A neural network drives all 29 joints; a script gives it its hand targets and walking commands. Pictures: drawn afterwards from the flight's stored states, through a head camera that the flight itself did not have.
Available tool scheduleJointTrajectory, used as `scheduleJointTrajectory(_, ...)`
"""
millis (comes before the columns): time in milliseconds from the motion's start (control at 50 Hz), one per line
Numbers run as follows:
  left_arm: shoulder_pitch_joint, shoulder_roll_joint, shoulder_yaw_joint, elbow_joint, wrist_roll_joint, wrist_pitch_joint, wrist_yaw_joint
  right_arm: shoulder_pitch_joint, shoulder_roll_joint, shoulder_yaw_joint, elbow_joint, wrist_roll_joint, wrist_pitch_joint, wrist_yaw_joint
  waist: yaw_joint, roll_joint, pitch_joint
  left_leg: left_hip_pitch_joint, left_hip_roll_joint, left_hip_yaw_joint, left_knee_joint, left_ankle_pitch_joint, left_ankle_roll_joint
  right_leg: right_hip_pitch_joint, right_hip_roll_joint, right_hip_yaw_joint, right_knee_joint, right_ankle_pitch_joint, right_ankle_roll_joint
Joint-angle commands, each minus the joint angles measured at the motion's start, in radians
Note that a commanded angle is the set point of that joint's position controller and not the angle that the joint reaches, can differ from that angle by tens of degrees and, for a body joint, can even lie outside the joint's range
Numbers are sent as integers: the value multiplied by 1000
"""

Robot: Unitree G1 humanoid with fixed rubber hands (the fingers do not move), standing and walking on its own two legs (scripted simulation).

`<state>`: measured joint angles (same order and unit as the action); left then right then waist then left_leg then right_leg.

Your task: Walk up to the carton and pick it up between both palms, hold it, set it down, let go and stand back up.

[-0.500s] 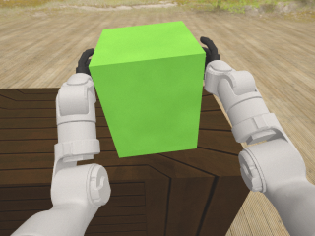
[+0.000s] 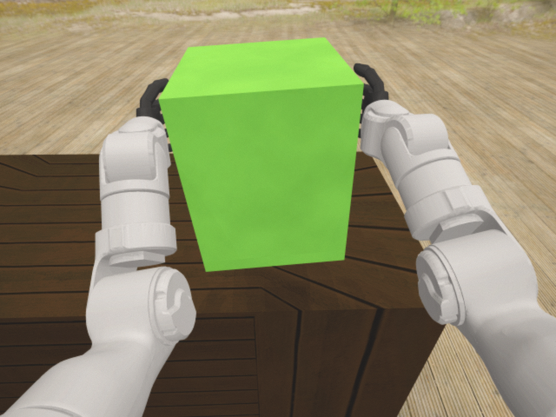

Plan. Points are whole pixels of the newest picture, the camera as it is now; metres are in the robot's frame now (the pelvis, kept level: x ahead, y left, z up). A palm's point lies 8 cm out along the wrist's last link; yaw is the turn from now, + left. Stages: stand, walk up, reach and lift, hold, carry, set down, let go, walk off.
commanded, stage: hold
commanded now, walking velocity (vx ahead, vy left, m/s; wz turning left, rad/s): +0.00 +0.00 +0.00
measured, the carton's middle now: (266, 153) +0.40 +0.02 +0.25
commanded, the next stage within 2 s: set down in 1.64 s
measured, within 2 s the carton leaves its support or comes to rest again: neither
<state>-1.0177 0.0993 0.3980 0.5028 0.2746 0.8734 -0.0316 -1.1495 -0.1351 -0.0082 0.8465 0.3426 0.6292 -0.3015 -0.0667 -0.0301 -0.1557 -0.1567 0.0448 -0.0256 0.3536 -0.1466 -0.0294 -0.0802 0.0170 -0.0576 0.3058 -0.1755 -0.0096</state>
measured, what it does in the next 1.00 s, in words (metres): stands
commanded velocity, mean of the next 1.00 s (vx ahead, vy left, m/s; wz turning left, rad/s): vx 0.00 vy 0.00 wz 0.00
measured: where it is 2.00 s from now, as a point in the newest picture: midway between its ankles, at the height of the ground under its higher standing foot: outside the picture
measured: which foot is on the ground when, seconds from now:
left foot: down 0.00-1.00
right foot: down 0.00-1.00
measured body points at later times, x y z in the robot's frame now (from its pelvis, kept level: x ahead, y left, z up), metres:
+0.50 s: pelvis +0.01 +0.01 +0.00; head -0.08 +0.04 +0.44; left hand +0.39 +0.17 +0.28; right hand +0.39 -0.13 +0.30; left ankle +0.03 +0.14 -0.75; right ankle +0.00 -0.11 -0.75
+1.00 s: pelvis +0.01 +0.01 +0.00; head -0.07 +0.03 +0.44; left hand +0.40 +0.18 +0.29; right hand +0.40 -0.11 +0.30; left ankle +0.03 +0.14 -0.75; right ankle +0.00 -0.11 -0.75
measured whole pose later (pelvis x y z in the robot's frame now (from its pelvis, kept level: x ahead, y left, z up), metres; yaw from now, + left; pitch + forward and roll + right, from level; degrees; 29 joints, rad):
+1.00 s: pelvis +0.01 +0.01 +0.00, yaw +1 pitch -3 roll -1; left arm -0.97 0.11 0.36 0.43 0.27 0.87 -0.05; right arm -1.09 -0.14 0.03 0.76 0.39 0.63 -0.33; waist -0.08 -0.03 -0.15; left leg -0.14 0.04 -0.04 0.36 -0.16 -0.03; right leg -0.04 0.01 -0.07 0.28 -0.17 0.00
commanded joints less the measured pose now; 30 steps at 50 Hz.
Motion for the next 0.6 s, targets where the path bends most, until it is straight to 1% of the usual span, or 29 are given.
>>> scheduleJointTrajectory(0, -787, -577, -403, -158, -232, -104, -136, -789, 658, 176, -351, 174, -33, 123, -36, 45, -370, 85, -105, 6, -18, 85, 8, 77, 49, 45, -29, 164, 74)
scheduleJointTrajectory(20, -794, -597, -433, -174, -238, -104, -134, -764, 639, 177, -363, 187, -41, 116, -47, 86, -406, 124, -103, 7, 10, 155, -11, 84, 51, 45, -26, 246, 69)
scheduleJointTrajectory(40, -740, -581, -403, -130, -224, -104, -134, -788, 642, 200, -397, 188, -42, 108, -30, 52, -386, 133, -106, 4, 20, 172, -5, 80, 52, 37, -34, 275, 79)
scheduleJointTrajectory(60, -692, -569, -375, -142, -197, -92, -139, -761, 633, 220, -391, 213, -34, 103, -10, 62, -379, 146, -109, 4, 19, 192, 0, 98, 53, 38, -30, 279, 82)
scheduleJointTrajectory(100, -756, -573, -370, -226, -202, -95, -134, -706, 634, 212, -358, 205, -29, 102, -33, 87, -380, 158, -109, 3, 10, 186, -1, 110, 48, 39, -26, 254, 83)
scheduleJointTrajectory(120, -660, -574, -377, -220, -176, -81, -141, -681, 617, 225, -374, 222, -21, 97, -38, 85, -336, 154, -106, 3, 15, 217, -11, 112, 50, 42, -23, 300, 80)
scheduleJointTrajectory(140, -675, -602, -414, -231, -192, -69, -142, -697, 589, 210, -422, 220, -26, 99, -52, 110, -361, 163, -104, 1, 12, 217, -24, 114, 58, 38, -26, 256, 73)
scheduleJointTrajectory(160, -659, -612, -414, -260, -191, -71, -141, -671, 596, 235, -411, 233, -22, 100, -42, 98, -370, 181, -101, 1, 20, 247, -25, 122, 64, 32, -17, 274, 71)
scheduleJointTrajectory(180, -695, -601, -432, -287, -196, -69, -143, -694, 611, 230, -440, 241, -21, 97, -42, 113, -370, 175, -106, 3, 20, 259, -27, 127, 65, 31, -12, 301, 79)
scheduleJointTrajectory(200, -657, -628, -468, -326, -211, -64, -138, -719, 608, 267, -526, 265, -31, 100, -44, 122, -410, 200, -104, 2, 50, 373, -39, 154, 71, 37, -4, 416, 75)
scheduleJointTrajectory(220, -606, -607, -468, -350, -219, -55, -140, -648, 594, 265, -530, 260, -19, 91, -59, 91, -415, 221, -103, -3, 60, 413, -46, 171, 77, 31, 8, 464, 84)
scheduleJointTrajectory(240, -618, -607, -471, -369, -204, -49, -140, -663, 585, 274, -540, 273, -15, 89, -60, 117, -399, 217, -105, -4, 63, 394, -43, 158, 75, 31, 3, 440, 80)
scheduleJointTrajectory(260, -614, -591, -442, -361, -191, -46, -140, -635, 595, 270, -505, 269, -9, 93, -47, 92, -344, 220, -96, -3, 41, 387, -42, 144, 85, 26, -3, 401, 76)
scheduleJointTrajectory(280, -627, -599, -465, -398, -197, -46, -138, -651, 597, 278, -535, 271, -12, 98, -40, 99, -394, 227, -92, 3, 49, 401, -45, 156, 83, 31, 5, 401, 70)
scheduleJointTrajectory(300, -638, -604, -456, -404, -177, -36, -136, -609, 563, 258, -449, 268, 0, 109, -56, 145, -314, 218, -88, -2, 27, 383, -67, 130, 93, 12, 4, 329, 66)
scheduleJointTrajectory(320, -622, -633, -477, -403, -195, -30, -127, -650, 572, 281, -496, 266, -7, 117, -35, 118, -357, 201, -81, -1, 28, 386, -63, 142, 94, 19, 7, 312, 63)
scheduleJointTrajectory(340, -613, -615, -463, -368, -179, -26, -127, -654, 566, 281, -499, 268, -3, 119, -32, 110, -328, 189, -78, 3, 13, 337, -58, 127, 96, 22, -9, 264, 59)
scheduleJointTrajectory(360, -635, -633, -471, -418, -201, -30, -121, -693, 597, 296, -532, 283, -12, 126, -13, 99, -354, 183, -79, 6, 14, 368, -50, 143, 98, 26, 3, 280, 56)
scheduleJointTrajectory(380, -636, -621, -470, -405, -183, -28, -120, -684, 603, 309, -526, 280, -5, 125, -11, 92, -343, 179, -84, 8, 19, 352, -49, 156, 95, 37, -7, 278, 57)
scheduleJointTrajectory(400, -642, -634, -501, -398, -204, -30, -120, -692, 604, 294, -544, 278, -12, 126, -29, 103, -330, 180, -84, 5, 18, 342, -56, 127, 97, 28, -10, 267, 55)
scheduleJointTrajectory(420, -675, -611, -464, -362, -185, -25, -116, -691, 585, 269, -470, 259, -2, 132, -24, 99, -296, 166, -81, 6, 0, 263, -51, 123, 93, 25, -18, 199, 56)
scheduleJointTrajectory(440, -724, -579, -433, -315, -192, -32, -121, -714, 611, 243, -437, 238, -3, 141, -18, 66, -252, 122, -84, 11, -19, 153, -34, 87, 82, 34, -33, 110, 58)
scheduleJointTrajectory(460, -698, -615, -452, -292, -199, -34, -117, -756, 608, 246, -454, 231, -13, 145, 0, 74, -254, 104, -77, 10, -28, 138, -27, 56, 87, 34, -30, 92, 52)
scheduleJointTrajectory(480, -670, -610, -444, -316, -183, -32, -117, -721, 624, 253, -447, 235, -14, 149, -1, 79, -259, 105, -80, 14, -23, 167, -32, 80, 83, 38, -25, 125, 46)
scheduleJointTrajectory(500, -731, -614, -462, -343, -209, -46, -109, -719, 620, 235, -433, 226, -22, 150, -19, 81, -299, 121, -80, 10, -15, 172, -34, 77, 80, 36, -23, 147, 51)
scheduleJointTrajectory(520, -709, -595, -440, -328, -200, -49, -108, -728, 638, 277, -445, 246, -17, 151, 16, 66, -349, 129, -83, 18, -11, 182, -22, 105, 87, 35, -15, 153, 56)
scheduleJointTrajectory(540, -714, -581, -430, -342, -214, -56, -102, -731, 672, 295, -468, 252, -22, 149, 33, 33, -388, 138, -89, 16, 0, 198, -9, 117, 83, 39, -18, 186, 63)
scheduleJointTrajectory(560, -677, -541, -379, -221, -180, -53, -102, -755, 655, 273, -438, 224, -12, 143, 35, 23, -301, 107, -96, 9, -9, 114, 11, 64, 72, 43, -38, 129, 69)
scheduleJointTrajectory(580, -682, -564, -384, -200, -180, -52, -107, -760, 650, 252, -392, 205, -15, 150, 24, 25, -293, 100, -88, 5, -28, 65, 12, 42, 64, 41, -47, 82, 66)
